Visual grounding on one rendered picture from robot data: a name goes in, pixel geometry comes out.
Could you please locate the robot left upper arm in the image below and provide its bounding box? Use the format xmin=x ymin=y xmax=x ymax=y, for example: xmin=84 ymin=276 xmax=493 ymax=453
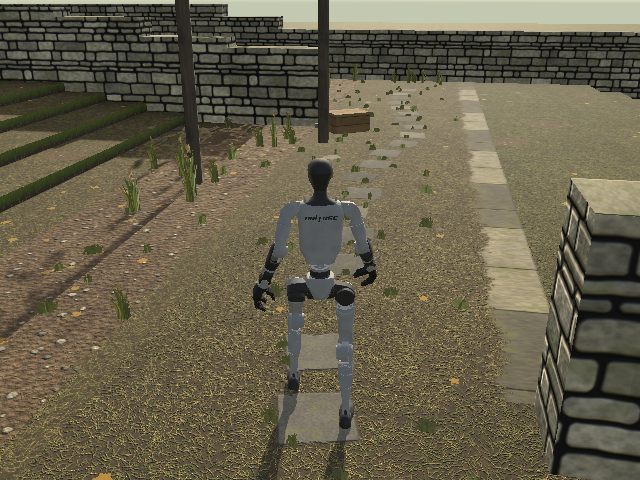
xmin=272 ymin=201 xmax=300 ymax=258

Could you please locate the robot right forearm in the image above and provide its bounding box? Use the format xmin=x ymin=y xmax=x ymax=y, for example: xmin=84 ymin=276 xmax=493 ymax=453
xmin=359 ymin=238 xmax=376 ymax=272

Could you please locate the right robot hand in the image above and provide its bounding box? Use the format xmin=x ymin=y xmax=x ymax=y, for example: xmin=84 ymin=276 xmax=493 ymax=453
xmin=353 ymin=267 xmax=377 ymax=286

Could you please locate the left robot hand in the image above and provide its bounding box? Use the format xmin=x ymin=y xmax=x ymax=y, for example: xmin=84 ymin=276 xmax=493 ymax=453
xmin=252 ymin=283 xmax=275 ymax=312

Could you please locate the robot left forearm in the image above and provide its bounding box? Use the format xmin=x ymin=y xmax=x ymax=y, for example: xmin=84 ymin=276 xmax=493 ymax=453
xmin=257 ymin=242 xmax=281 ymax=289

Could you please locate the robot right upper arm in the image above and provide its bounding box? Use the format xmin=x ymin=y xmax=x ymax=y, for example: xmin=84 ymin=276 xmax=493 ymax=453
xmin=340 ymin=201 xmax=370 ymax=254

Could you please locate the right robot thigh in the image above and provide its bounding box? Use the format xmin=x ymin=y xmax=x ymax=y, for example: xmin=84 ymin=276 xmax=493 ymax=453
xmin=334 ymin=280 xmax=355 ymax=362

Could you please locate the right robot shin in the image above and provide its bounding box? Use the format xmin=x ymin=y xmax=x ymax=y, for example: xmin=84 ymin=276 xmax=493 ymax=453
xmin=338 ymin=344 xmax=353 ymax=415

